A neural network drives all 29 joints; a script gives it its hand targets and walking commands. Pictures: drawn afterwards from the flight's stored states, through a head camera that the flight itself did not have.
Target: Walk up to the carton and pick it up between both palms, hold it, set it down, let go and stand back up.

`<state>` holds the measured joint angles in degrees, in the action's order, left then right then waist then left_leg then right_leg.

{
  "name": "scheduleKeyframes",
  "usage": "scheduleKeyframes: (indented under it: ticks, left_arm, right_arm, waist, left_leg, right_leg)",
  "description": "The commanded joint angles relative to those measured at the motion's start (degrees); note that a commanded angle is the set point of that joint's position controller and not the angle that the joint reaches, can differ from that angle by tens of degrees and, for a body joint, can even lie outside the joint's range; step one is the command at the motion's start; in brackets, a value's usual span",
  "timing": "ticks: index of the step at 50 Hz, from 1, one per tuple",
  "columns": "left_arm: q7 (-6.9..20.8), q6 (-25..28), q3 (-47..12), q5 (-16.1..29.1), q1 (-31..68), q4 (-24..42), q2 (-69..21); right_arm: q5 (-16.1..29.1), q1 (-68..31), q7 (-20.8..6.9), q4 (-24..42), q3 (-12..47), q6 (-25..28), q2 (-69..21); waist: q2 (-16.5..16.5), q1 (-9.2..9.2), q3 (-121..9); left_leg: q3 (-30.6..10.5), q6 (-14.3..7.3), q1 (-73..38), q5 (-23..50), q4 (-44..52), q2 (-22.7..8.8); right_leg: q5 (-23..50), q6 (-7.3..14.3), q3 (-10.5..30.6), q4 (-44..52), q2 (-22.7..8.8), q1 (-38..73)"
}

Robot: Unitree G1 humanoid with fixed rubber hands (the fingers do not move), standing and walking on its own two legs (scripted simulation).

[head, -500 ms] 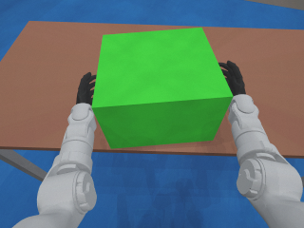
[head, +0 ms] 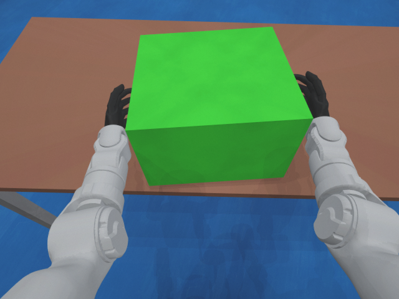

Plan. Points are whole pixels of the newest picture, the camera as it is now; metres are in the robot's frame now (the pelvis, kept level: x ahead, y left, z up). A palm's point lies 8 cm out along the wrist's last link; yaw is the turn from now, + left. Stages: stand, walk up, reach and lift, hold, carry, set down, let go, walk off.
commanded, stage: set down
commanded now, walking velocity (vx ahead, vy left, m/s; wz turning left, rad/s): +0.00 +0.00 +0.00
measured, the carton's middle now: (211, 105) +0.52 +0.01 +0.03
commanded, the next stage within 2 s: none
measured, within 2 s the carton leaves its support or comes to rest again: rests again in 0.26 s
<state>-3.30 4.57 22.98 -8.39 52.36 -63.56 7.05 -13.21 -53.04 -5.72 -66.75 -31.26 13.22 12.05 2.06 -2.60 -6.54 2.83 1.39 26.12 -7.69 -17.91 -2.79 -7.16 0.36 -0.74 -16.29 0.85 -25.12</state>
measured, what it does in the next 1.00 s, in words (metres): stands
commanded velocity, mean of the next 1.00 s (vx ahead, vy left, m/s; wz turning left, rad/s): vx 0.00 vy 0.00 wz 0.00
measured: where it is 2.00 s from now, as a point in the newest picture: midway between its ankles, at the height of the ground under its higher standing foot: outside the picture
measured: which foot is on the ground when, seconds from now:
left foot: down 0.00-1.00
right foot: down 0.00-1.00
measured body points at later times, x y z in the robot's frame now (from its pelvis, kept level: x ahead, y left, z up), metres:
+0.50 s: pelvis +0.00 +0.00 +0.00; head +0.10 +0.02 +0.44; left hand +0.45 +0.21 +0.05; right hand +0.47 -0.19 +0.06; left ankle -0.01 +0.13 -0.75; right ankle -0.01 -0.11 -0.75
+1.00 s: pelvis +0.00 +0.00 +0.00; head +0.11 +0.02 +0.43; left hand +0.45 +0.21 +0.04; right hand +0.47 -0.19 +0.06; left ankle -0.01 +0.13 -0.75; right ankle -0.01 -0.11 -0.75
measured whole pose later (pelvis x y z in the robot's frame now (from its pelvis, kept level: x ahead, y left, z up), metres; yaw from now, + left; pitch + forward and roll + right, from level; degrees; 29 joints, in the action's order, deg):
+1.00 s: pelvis +0.00 +0.00 +0.00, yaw +0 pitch +19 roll +0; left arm -1.5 12.8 29.0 -11.9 52.6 -64.0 5.7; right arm -18.5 -51.4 -6.5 -63.2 -35.8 17.0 10.0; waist 2.2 -2.7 -5.5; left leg 3.2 0.9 29.3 -7.2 -18.0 -2.4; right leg -7.4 0.2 -0.6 -18.0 0.4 -29.1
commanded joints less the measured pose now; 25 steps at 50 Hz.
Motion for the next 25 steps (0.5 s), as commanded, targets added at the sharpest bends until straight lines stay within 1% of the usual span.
scheduleKeyframes:
  ticks: [1, 2, 3, 4, 5, 6, 7, 8, 9, 10, 11, 12, 13, 14, 15, 16, 17, 18, 19, 20, 21, 22, 23, 25]
  left_arm:
    - [7.4, 3.2, -11.1, -1.2, 31.6, 5.3, -24.4]
    - [7.7, 3.6, -10.3, -1.1, 31.0, 4.7, -23.0]
    - [8.1, 3.9, -9.6, -1.6, 30.9, 3.4, -22.7]
    - [8.4, 4.1, -10.0, -1.6, 30.6, 2.4, -23.3]
    - [8.7, 4.4, -9.6, -1.8, 30.4, 2.4, -23.1]
    - [8.8, 4.6, -9.8, -2.0, 29.7, 2.1, -23.5]
    - [9.0, 4.8, -9.6, -2.3, 29.7, 1.0, -23.9]
    - [9.1, 5.3, -9.7, -2.0, 30.4, 1.9, -23.9]
    - [8.9, 5.7, -10.5, -1.8, 30.1, 2.5, -23.8]
    - [9.0, 6.3, -10.9, -1.2, 31.8, 2.7, -23.8]
    - [8.9, 6.4, -10.7, -1.6, 31.8, 2.1, -24.0]
    - [9.0, 6.4, -10.6, -1.9, 30.9, 0.9, -23.6]
    - [8.8, 6.5, -11.2, -1.6, 30.9, 1.4, -24.2]
    - [8.6, 7.0, -11.6, -1.1, 31.7, 1.8, -24.5]
    - [8.5, 7.4, -11.9, -1.3, 30.5, 1.0, -25.2]
    - [8.5, 7.3, -10.3, -2.5, 29.9, -0.2, -24.0]
    - [8.6, 7.3, -9.7, -2.9, 28.8, -0.8, -24.4]
    - [8.7, 7.3, -10.2, -2.5, 28.4, -1.1, -25.1]
    - [8.6, 7.4, -10.2, -3.1, 28.3, -0.2, -24.6]
    - [8.6, 7.3, -9.5, -3.5, 27.6, -1.3, -24.0]
    - [8.6, 7.3, -9.5, -3.5, 27.3, -1.6, -24.3]
    - [8.3, 7.5, -9.4, -3.7, 27.3, -1.0, -24.4]
    - [8.2, 7.5, -9.6, -3.9, 26.4, -1.2, -24.1]
    - [7.6, 7.3, -9.8, -3.8, 27.8, 0.4, -24.8]
  right_arm:
    - [-3.4, -28.4, -8.7, 2.8, 14.2, 1.9, -26.8]
    - [-3.1, -27.8, -8.5, 2.3, 15.5, 1.9, -27.4]
    - [-3.6, -27.8, -8.3, 2.8, 15.2, 1.7, -27.9]
    - [-4.0, -28.7, -8.1, 3.6, 15.4, 2.0, -27.7]
    - [-4.0, -27.8, -7.8, 3.2, 15.1, 2.1, -28.1]
    - [-4.0, -27.5, -7.7, 3.9, 15.5, 2.3, -27.9]
    - [-4.6, -27.4, -7.5, 3.1, 15.0, 2.3, -28.5]
    - [-5.1, -27.3, -7.5, 3.6, 15.0, 2.7, -28.7]
    - [-4.5, -26.0, -7.4, 2.5, 15.3, 2.8, -28.8]
    - [-4.8, -26.1, -7.2, 2.2, 14.9, 2.9, -28.7]
    - [-5.3, -26.2, -7.1, 1.4, 14.5, 2.9, -28.2]
    - [-5.2, -25.7, -7.2, 1.8, 14.3, 3.0, -28.4]
    - [-5.5, -26.0, -7.3, 1.8, 14.2, 3.3, -27.6]
    - [-6.0, -27.2, -7.4, 2.5, 14.2, 3.8, -27.5]
    - [-5.7, -26.3, -7.4, 2.6, 14.7, 4.4, -28.4]
    - [-6.1, -26.2, -7.3, 2.0, 13.9, 4.1, -27.9]
    - [-6.7, -25.9, -7.5, 2.2, 13.7, 4.2, -27.8]
    - [-6.4, -26.2, -7.6, 2.2, 13.5, 4.5, -27.5]
    - [-5.8, -26.1, -7.8, 1.3, 13.9, 4.6, -27.1]
    - [-6.1, -26.2, -7.9, 1.6, 13.9, 4.8, -26.6]
    - [-6.6, -25.8, -7.8, 1.2, 13.9, 4.9, -26.7]
    - [-6.1, -25.0, -8.0, 0.6, 13.5, 5.0, -26.7]
    - [-5.9, -24.6, -8.0, 0.4, 14.0, 4.9, -26.8]
    - [-5.6, -25.0, -8.3, -0.5, 12.9, 5.2, -25.9]
  waist:
    - [1.2, -1.24, -37.6]
    - [2.9, -1.71, -36.3]
    - [3.4, -1.69, -35.3]
    - [3.2, -1.40, -35.4]
    - [3.0, -1.50, -35.0]
    - [2.3, -1.51, -34.5]
    - [2.8, -0.86, -33.9]
    - [3.0, -0.73, -35.0]
    - [2.3, -0.22, -34.1]
    - [2.0, -0.02, -35.1]
    - [1.4, 0.35, -34.8]
    - [2.0, -0.08, -34.0]
    - [1.6, 0.27, -35.9]
    - [2.3, 0.04, -38.0]
    - [1.5, -0.09, -38.8]
    - [1.7, -0.90, -37.6]
    - [2.9, -0.96, -36.1]
    - [2.4, -0.95, -35.3]
    - [1.8, -1.50, -35.2]
    - [2.7, -1.76, -34.1]
    - [2.1, -1.57, -33.9]
    - [1.0, -1.82, -33.7]
    - [0.9, -2.13, -33.7]
    - [-0.5, -1.34, -34.1]
  left_leg:
    - [3.3, -0.2, -15.4, 20.6, -2.3, 1.6]
    - [3.3, -0.9, -13.3, 19.5, -2.4, 1.6]
    - [3.7, -1.5, -10.9, 17.0, -1.4, 1.9]
    - [3.9, -1.6, -8.6, 15.8, -0.9, 2.1]
    - [3.8, -1.8, -7.8, 14.4, -0.4, 2.1]
    - [3.6, -1.8, -8.3, 15.4, -0.3, 2.1]
    - [3.7, -1.5, -8.2, 15.4, -0.4, 2.1]
    - [3.7, -1.5, -8.4, 15.6, -0.8, 2.1]
    - [3.4, -1.4, -9.6, 16.6, -0.9, 1.9]
    - [3.4, -1.2, -10.4, 17.1, -1.2, 1.8]
    - [3.5, -1.1, -11.8, 17.1, -1.5, 1.9]
    - [3.8, -1.1, -11.5, 16.8, -1.6, 1.7]
    - [3.2, -0.7, -13.4, 17.5, -1.9, 1.4]
    - [3.0, -1.0, -15.1, 20.0, -2.7, 1.0]
    - [2.9, -0.8, -15.8, 21.7, -3.6, 1.3]
    - [3.3, -1.0, -14.2, 19.0, -3.2, 1.4]
    - [3.6, -1.1, -12.8, 18.8, -2.7, 1.5]
    - [3.4, -0.9, -12.7, 19.3, -2.8, 1.3]
    - [3.4, -1.1, -13.3, 19.6, -2.5, 1.2]
    - [3.7, -1.3, -13.4, 19.8, -2.8, 1.4]
    - [3.8, -1.2, -12.4, 19.6, -3.1, 1.4]
    - [3.7, -0.9, -12.4, 19.5, -2.9, 1.3]
    - [3.6, -1.2, -13.5, 19.9, -3.0, 1.2]
    - [3.1, -0.5, -17.5, 22.5, -3.8, 0.7]
  right_leg:
    - [24.4, -3.5, -5.1, -3.9, -0.5, 15.5]
    - [26.7, -3.9, -4.5, -4.6, -0.8, 17.2]
    - [26.7, -4.2, -3.9, -4.6, -1.2, 19.6]
    - [28.7, -4.5, -4.0, -5.5, -1.5, 21.4]
    - [29.3, -4.7, -3.5, -5.6, -1.6, 22.1]
    - [29.4, -4.6, -3.2, -5.7, -1.8, 22.0]
    - [29.5, -4.6, -3.6, -5.7, -1.8, 21.3]
    - [30.1, -4.8, -3.8, -5.9, -1.7, 20.8]
    - [30.0, -4.4, -4.0, -6.2, -1.4, 20.3]
    - [29.4, -4.5, -4.0, -5.5, -1.5, 19.0]
    - [27.5, -4.2, -4.2, -5.1, -1.5, 16.2]
    - [27.5, -4.2, -4.4, -5.2, -1.1, 16.1]
    - [25.9, -3.8, -4.7, -5.0, -1.0, 14.5]
    - [25.6, -3.9, -5.2, -4.8, -0.7, 12.0]
    - [27.0, -3.8, -4.8, -5.1, -0.8, 11.8]
    - [25.0, -3.7, -4.6, -4.7, -0.9, 12.7]
    - [24.9, -3.9, -4.8, -4.7, -0.8, 14.0]
    - [25.3, -3.8, -5.0, -4.9, -0.7, 13.2]
    - [25.2, -3.6, -5.0, -4.7, -0.6, 12.3]
    - [24.8, -3.6, -4.9, -4.6, -0.4, 12.6]
    - [24.8, -3.7, -5.0, -4.8, -0.6, 12.8]
    - [23.9, -3.5, -5.2, -5.0, -0.4, 12.5]
    - [23.3, -3.3, -5.0, -4.4, -0.3, 11.3]
    - [20.2, -2.9, -5.5, -3.6, 0.1, 6.4]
